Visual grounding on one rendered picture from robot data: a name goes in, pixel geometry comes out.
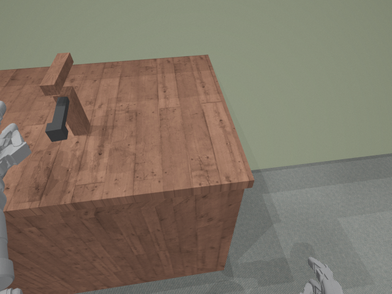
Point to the left robot hand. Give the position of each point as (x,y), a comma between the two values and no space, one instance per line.
(13,149)

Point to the tap lever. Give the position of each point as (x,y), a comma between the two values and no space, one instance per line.
(56,130)

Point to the counter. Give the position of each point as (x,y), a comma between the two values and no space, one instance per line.
(147,186)

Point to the right robot hand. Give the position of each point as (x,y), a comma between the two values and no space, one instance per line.
(325,277)

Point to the robot left forearm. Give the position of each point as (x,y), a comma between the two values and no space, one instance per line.
(6,266)

